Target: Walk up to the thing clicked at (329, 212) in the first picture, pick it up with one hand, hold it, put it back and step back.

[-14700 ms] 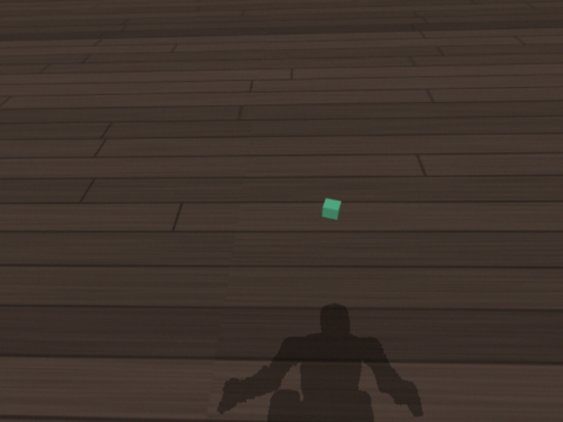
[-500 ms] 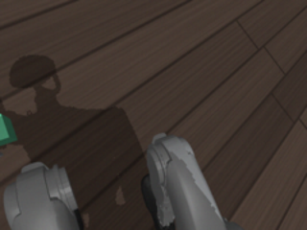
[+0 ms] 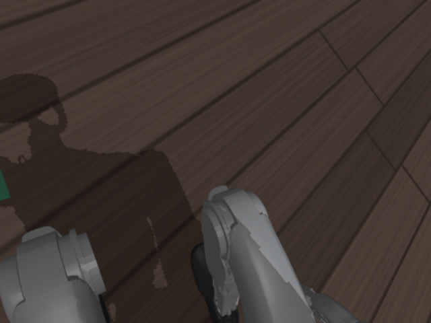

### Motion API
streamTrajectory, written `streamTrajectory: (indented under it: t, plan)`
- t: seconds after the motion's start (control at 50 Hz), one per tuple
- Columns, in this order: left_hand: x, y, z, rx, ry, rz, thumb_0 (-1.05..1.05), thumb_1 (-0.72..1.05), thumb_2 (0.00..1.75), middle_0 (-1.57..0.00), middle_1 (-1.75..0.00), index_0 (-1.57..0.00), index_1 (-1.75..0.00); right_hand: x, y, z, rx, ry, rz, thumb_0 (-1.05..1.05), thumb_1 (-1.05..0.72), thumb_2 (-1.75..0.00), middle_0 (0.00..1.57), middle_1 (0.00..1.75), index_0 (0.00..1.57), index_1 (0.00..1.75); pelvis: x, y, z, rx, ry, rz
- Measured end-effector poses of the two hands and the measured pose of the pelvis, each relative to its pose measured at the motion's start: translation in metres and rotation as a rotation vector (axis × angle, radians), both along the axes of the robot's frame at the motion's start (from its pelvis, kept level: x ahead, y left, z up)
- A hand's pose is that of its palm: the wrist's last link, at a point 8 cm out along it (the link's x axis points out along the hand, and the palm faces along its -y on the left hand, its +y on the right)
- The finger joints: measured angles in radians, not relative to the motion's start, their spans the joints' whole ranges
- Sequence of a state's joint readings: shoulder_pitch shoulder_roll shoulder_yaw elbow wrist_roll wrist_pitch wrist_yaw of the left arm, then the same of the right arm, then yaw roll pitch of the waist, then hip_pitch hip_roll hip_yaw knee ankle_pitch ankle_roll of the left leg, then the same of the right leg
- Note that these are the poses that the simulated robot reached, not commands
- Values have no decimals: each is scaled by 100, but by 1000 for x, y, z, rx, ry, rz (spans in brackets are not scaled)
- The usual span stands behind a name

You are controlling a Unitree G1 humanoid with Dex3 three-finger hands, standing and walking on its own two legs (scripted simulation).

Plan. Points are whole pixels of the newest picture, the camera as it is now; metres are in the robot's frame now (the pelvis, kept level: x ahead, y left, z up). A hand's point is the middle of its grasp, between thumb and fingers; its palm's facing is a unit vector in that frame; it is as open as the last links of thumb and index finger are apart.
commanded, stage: rest palm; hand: left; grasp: from above
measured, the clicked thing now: out of the picture +0.41 +0.34 -0.26
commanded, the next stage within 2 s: close in 0.20 s
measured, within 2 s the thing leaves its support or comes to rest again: neither
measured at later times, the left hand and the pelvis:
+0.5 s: hand out of the picture +0.39 +0.33 -0.24, palm faces -0.40 -0.17 -0.90, open 13.1 cm; pelvis +0.00 +0.00 +0.00, yaw -1 degrees
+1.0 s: hand out of the picture +0.39 +0.33 -0.24, palm faces -0.42 -0.17 -0.89, open 11.0 cm; pelvis +0.00 +0.00 +0.00, yaw -1 degrees
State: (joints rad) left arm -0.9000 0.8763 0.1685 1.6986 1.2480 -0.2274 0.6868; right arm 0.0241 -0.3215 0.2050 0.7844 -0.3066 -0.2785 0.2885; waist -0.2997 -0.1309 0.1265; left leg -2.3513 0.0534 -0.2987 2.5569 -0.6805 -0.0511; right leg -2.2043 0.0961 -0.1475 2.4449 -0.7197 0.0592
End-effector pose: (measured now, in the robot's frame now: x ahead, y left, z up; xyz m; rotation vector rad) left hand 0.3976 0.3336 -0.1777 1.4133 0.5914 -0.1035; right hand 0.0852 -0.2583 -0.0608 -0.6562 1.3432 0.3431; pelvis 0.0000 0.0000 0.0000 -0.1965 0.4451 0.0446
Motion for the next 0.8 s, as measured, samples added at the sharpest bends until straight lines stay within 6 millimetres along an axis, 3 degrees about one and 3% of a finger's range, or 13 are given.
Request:
streamTrajectory:
  t: [0.34,0.8]
  plan:
    - [-6,1,-5,0,4,-3,0,-45,94,-15,-92,-14,-94,-5,8,2,31,12,19,0,-90,-90,20,30,20,30,-1,2,1,-13,-15,-5]
    - [0,3,-4,2,17,19,0,-16,70,-34,-78,-36,-77,-18,6,9,23,25,3,0,-89,-90,20,30,20,30,-3,3,2,-19,-19,-8]
